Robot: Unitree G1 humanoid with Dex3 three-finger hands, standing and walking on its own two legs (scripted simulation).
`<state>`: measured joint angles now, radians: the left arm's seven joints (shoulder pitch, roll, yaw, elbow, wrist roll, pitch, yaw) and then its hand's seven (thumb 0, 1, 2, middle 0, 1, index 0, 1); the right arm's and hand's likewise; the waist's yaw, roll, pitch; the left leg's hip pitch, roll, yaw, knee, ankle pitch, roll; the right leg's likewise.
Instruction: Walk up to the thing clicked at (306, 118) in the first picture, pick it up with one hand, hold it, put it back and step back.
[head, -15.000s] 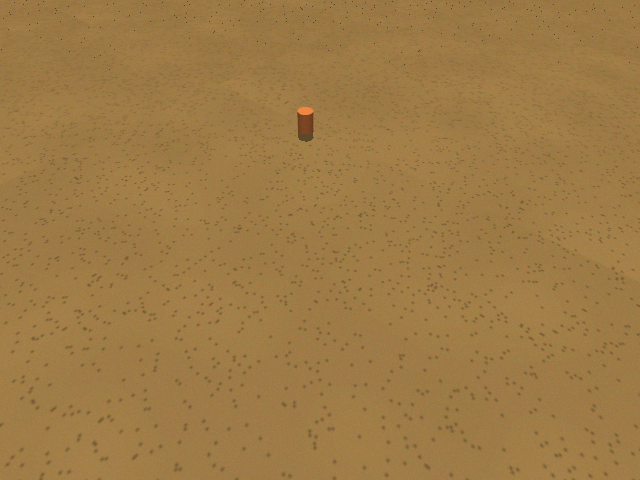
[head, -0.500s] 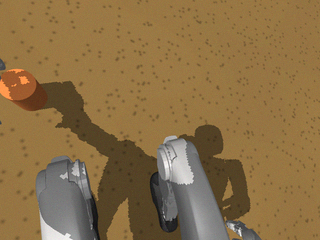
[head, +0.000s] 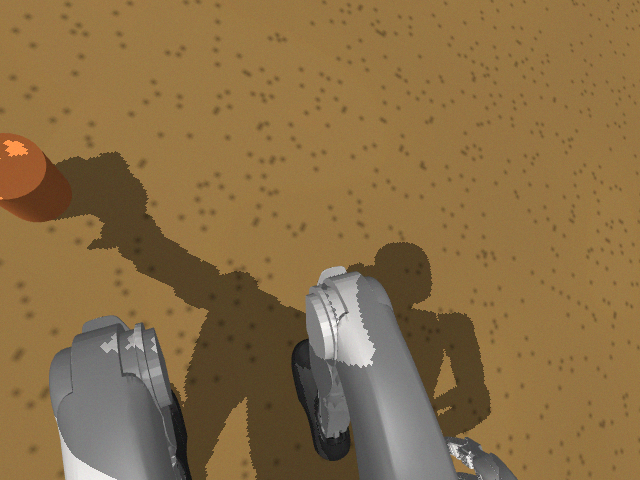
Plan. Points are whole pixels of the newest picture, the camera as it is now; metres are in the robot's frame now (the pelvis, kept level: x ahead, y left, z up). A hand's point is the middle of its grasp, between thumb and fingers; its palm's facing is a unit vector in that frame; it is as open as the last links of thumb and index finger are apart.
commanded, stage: rise first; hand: left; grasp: from above
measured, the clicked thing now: (23, 181) +0.53 +0.29 -0.28
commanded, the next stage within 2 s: approach in 0.88 s
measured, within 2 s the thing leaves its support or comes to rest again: neither
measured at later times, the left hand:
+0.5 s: hand out of the picture +0.49 +0.34 -0.16, palm faces -0.44 -0.07 -0.90, open 14.2 cm
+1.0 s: hand out of the picture +0.49 +0.33 -0.16, palm faces -0.45 -0.06 -0.89, open 14.2 cm
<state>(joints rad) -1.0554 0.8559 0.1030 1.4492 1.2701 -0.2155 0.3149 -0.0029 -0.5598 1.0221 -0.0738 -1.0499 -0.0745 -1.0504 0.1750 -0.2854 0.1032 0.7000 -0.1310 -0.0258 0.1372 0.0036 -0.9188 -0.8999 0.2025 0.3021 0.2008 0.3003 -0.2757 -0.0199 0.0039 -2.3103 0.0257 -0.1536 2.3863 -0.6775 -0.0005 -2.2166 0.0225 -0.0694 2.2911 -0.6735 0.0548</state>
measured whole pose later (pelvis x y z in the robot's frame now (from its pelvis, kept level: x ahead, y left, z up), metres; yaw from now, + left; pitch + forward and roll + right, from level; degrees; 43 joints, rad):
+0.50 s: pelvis +0.00 +0.00 -0.01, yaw -1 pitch +34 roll -10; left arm -1.06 0.91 0.11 1.42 1.27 -0.22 0.29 0.00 -0.56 1.02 -0.08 -1.05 -0.08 -1.05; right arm 0.18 -0.29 0.13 0.69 -0.14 -0.01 0.14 0.00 -0.92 -0.90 0.20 0.30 0.20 0.30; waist -0.28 -0.03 0.02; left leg -2.33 0.02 -0.16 2.41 -0.69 0.00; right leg -2.23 0.02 -0.08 2.31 -0.68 0.06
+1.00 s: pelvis +0.00 +0.00 -0.01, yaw -1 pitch +33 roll -10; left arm -1.07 0.91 0.09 1.44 1.27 -0.23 0.27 0.00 -0.56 1.03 -0.08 -1.04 -0.08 -1.05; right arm 0.18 -0.29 0.14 0.68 -0.13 -0.01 0.14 0.00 -0.92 -0.90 0.20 0.30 0.20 0.30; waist -0.29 -0.02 0.01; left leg -2.33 0.02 -0.17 2.40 -0.66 0.00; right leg -2.22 0.02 -0.08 2.30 -0.66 0.06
